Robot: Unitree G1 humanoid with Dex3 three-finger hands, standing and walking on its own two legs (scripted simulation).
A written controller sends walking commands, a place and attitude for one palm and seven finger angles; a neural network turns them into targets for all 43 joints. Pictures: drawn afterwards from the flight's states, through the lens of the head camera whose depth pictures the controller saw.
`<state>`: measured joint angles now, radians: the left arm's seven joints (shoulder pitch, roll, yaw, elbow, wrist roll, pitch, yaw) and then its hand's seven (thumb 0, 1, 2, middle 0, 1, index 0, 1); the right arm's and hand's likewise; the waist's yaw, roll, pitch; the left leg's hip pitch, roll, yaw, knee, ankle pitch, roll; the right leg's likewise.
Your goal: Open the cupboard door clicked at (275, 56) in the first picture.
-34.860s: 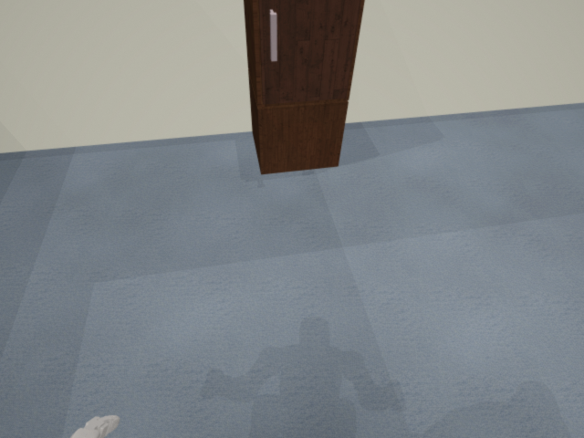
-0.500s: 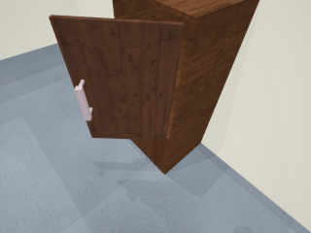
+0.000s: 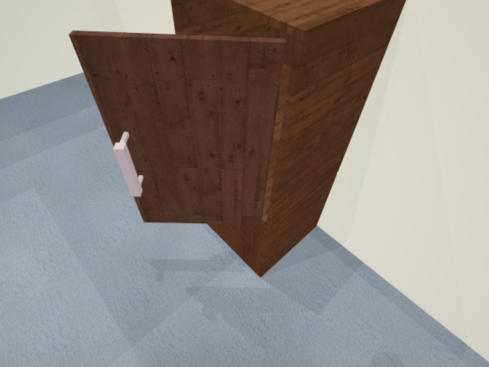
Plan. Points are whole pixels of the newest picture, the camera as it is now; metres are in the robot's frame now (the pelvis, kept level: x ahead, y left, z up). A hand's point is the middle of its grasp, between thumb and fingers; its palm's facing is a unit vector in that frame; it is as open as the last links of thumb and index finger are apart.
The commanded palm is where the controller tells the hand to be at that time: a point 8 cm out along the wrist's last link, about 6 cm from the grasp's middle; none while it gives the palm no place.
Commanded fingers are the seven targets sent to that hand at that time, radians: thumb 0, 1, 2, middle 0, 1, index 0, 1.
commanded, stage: look again from close up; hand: left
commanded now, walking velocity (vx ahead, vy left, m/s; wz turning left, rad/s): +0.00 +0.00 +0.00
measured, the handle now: (131, 165) +0.55 +0.31 -0.05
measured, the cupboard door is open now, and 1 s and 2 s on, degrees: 47 47 47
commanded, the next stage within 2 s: shuffle to correct the standing spot in 0.28 s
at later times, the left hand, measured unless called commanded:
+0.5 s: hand out of the picture +0.01 +0.19 -0.17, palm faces +0.02 -0.97 -0.22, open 7.4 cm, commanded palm none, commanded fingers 0.00 0.90 0.90 -0.20 -0.30 -0.20 -0.30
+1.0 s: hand out of the picture +0.03 +0.26 -0.18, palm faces +0.05 -0.98 -0.21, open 7.4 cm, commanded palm none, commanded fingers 0.00 0.90 0.90 -0.20 -0.30 -0.20 -0.30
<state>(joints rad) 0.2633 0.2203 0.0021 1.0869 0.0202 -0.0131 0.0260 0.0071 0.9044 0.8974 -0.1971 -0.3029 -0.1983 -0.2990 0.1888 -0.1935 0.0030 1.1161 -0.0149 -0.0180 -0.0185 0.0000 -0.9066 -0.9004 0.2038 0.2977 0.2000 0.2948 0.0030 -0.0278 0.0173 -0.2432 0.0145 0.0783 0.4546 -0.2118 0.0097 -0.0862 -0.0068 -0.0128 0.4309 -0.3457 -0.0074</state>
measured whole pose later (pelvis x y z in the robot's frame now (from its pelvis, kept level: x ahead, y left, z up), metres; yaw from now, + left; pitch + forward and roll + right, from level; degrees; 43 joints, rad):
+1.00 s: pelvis +0.01 +0.07 +0.00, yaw +0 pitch +0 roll +0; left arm 0.26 0.21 0.05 1.04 0.03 0.03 0.04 0.01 0.91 0.90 -0.20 -0.30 -0.20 -0.30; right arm 0.27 -0.13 -0.01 1.04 -0.02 -0.03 -0.04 0.00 -0.93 -0.90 0.20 0.30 0.20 0.29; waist 0.01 -0.06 0.04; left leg -0.20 -0.07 0.14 0.39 -0.21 0.11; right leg -0.43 -0.06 0.00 1.02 -0.35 0.01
